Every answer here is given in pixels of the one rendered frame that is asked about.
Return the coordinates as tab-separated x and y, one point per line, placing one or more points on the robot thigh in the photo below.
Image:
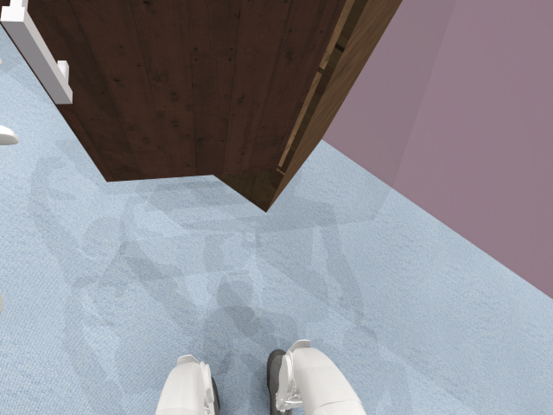
187	390
314	378

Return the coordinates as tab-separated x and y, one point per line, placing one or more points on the robot left hand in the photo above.
7	136

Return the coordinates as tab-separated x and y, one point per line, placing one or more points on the robot right thigh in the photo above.
314	378

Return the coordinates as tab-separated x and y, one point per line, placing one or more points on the cupboard door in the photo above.
175	88

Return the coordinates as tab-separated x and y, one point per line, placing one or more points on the handle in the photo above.
26	36

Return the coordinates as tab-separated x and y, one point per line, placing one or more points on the robot left thigh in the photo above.
187	390

